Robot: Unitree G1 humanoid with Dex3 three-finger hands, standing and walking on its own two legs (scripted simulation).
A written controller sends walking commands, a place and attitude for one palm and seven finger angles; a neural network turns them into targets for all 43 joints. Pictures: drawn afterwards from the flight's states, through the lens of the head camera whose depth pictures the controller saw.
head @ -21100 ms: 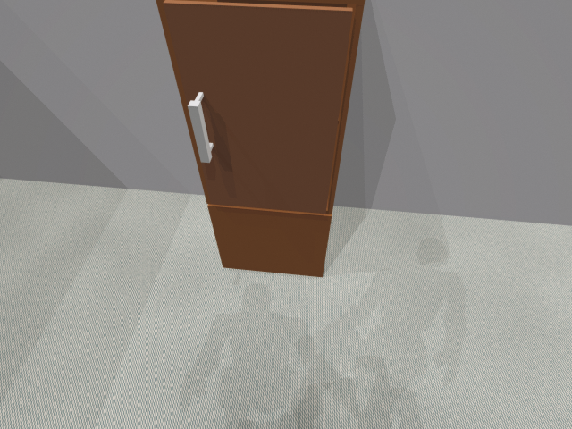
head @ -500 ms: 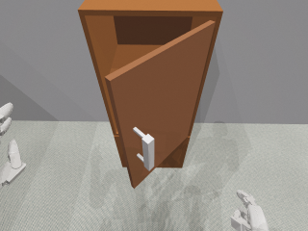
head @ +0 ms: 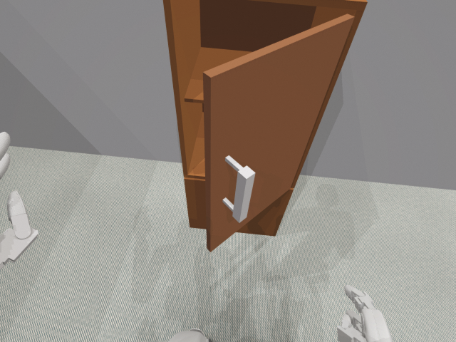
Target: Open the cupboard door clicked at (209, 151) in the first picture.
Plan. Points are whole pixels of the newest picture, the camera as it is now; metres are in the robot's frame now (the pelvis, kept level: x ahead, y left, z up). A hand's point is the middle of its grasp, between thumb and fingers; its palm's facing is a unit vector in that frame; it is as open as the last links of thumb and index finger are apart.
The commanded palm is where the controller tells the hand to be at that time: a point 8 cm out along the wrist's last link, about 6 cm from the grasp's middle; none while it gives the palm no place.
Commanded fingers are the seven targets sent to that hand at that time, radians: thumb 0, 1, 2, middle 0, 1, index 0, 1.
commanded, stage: step back with the hand held close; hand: left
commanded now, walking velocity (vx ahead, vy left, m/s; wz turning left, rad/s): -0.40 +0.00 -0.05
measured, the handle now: (235, 190) +0.42 +0.02 -0.01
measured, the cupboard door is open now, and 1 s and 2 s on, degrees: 47 47 47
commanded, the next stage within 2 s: stop stepping back and stand still in 0.26 s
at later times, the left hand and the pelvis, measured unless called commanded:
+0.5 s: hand (25, 289) +0.14 +0.22 +0.18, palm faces +0.25 -0.85 -0.46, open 7.4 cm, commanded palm +0.08 +0.28 +0.19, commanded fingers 0.00 0.90 0.90 -0.20 -0.30 -0.20 -0.30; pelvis -0.09 +0.00 -0.01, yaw -7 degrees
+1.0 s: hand out of the picture +0.09 +0.23 +0.19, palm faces +0.23 -0.82 -0.53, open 7.4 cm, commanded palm +0.05 +0.29 +0.19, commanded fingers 0.00 0.90 0.90 -0.20 -0.30 -0.20 -0.30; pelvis -0.13 +0.01 +0.01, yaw -8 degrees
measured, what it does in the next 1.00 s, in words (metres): walks backwards: right foot, then left foot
